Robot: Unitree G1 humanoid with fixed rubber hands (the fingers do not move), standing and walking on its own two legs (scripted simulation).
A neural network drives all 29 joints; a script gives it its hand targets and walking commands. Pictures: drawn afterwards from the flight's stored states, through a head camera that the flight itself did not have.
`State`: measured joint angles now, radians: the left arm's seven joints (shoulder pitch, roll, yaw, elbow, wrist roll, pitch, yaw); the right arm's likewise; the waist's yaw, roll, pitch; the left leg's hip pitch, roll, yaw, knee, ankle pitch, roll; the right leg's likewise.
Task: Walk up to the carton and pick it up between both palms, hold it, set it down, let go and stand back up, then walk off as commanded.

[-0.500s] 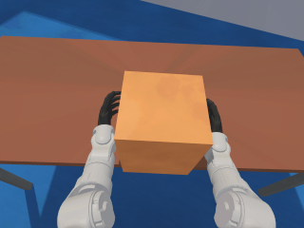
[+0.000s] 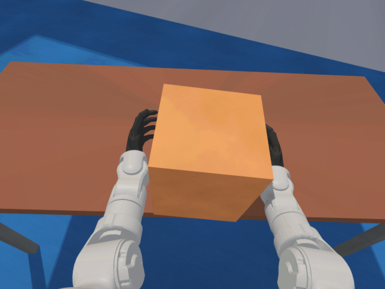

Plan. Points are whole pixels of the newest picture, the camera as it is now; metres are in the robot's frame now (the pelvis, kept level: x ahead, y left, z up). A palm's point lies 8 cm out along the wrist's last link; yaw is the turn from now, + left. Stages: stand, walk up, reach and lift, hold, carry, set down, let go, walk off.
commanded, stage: reach and lift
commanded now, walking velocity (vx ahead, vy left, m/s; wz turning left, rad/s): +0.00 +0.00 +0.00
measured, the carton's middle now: (203, 159) +0.39 -0.02 +0.02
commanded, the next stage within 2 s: none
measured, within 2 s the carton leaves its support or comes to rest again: neither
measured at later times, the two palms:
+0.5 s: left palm (120, 132) +0.38 +0.15 +0.13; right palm (270, 147) +0.36 -0.15 +0.10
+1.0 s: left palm (105, 126) +0.35 +0.16 +0.17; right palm (271, 139) +0.35 -0.14 +0.14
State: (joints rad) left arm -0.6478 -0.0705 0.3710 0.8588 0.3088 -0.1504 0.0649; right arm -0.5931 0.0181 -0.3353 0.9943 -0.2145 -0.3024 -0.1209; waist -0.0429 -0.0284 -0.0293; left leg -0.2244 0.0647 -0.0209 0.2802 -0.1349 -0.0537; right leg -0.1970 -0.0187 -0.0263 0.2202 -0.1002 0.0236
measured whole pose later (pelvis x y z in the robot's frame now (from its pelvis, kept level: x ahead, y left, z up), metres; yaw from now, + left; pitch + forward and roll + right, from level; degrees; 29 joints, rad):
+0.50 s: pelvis -0.01 +0.00 +0.00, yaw +0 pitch -4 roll -1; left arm -0.61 -0.10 0.37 0.41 0.36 0.28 -0.02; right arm -0.60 0.01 -0.16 0.76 -0.03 -0.01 -0.14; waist -0.06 -0.06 0.06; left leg -0.06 0.05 -0.02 0.28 -0.15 -0.05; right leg -0.04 -0.03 -0.03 0.23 -0.12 0.03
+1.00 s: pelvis -0.01 +0.00 +0.00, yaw +2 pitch -9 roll -1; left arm -0.56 -0.09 0.31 0.10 0.37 0.52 -0.04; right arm -0.58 -0.01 -0.04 0.59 0.09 0.12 -0.16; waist -0.08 -0.08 0.10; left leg 0.01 0.05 -0.04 0.30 -0.17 -0.04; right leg 0.05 -0.03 -0.05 0.25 -0.14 0.03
